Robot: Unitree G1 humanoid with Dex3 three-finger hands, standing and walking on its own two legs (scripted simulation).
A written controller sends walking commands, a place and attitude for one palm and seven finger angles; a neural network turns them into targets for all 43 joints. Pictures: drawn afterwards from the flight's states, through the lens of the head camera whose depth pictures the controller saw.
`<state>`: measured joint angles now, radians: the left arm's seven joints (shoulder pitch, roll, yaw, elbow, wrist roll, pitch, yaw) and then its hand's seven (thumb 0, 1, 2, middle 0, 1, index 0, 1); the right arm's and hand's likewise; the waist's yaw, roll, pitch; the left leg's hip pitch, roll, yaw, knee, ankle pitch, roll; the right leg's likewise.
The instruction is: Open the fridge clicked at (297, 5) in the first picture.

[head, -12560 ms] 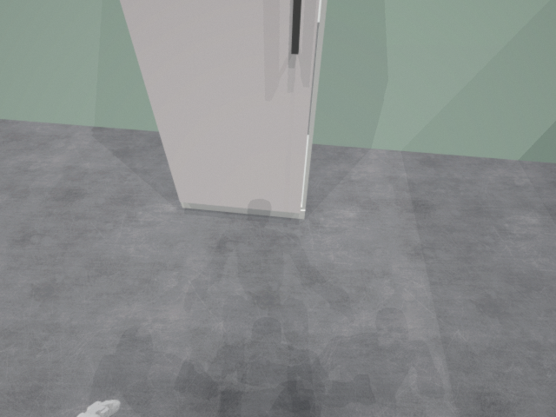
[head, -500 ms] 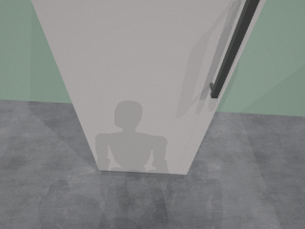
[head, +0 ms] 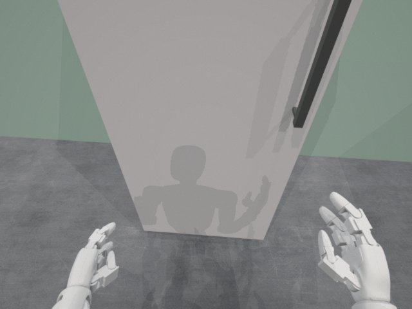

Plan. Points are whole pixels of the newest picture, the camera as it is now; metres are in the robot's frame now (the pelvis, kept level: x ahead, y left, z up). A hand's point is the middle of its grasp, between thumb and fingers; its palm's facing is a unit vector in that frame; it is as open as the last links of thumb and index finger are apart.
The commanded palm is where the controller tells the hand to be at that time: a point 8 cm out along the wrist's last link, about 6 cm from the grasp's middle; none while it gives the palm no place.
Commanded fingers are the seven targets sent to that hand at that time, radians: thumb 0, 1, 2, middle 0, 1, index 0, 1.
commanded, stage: raise the hand to about handle height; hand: right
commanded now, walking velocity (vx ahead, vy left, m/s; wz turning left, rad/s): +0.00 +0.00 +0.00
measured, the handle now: (317, 58) +0.54 -0.17 +0.25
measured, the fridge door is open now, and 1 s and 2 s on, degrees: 0 0 0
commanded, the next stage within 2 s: move the hooked fingers beside the handle in 1.80 s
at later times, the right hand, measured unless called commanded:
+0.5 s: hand (366, 254) +0.22 -0.24 +0.08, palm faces -0.04 +1.00 -0.05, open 10.9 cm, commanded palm +0.17 -0.29 +0.10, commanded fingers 0.00 0.06 -0.49 0.27 0.92 0.27 0.92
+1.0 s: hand out of the picture +0.25 -0.29 +0.19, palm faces +0.12 +0.99 -0.10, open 13.6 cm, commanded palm +0.21 -0.32 +0.18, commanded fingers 0.00 0.50 -0.30 0.30 1.20 0.30 1.20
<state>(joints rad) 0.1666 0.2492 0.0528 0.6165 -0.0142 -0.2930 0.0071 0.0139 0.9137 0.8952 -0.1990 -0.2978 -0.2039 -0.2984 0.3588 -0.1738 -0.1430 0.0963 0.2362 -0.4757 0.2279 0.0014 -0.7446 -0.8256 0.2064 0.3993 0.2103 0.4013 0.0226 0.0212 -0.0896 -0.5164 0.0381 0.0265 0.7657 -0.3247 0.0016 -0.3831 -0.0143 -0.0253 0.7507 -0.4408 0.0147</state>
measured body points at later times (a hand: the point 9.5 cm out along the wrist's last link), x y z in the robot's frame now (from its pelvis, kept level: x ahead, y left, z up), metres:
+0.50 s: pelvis +0.00 -0.03 -0.01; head +0.02 -0.03 +0.44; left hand +0.17 +0.17 -0.09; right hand +0.22 -0.29 +0.08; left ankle +0.04 +0.12 -0.71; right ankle -0.03 -0.13 -0.71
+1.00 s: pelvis +0.01 -0.01 +0.02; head -0.01 +0.00 +0.47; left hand +0.23 +0.19 -0.03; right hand +0.24 -0.34 +0.20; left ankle +0.04 +0.12 -0.71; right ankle -0.03 -0.13 -0.71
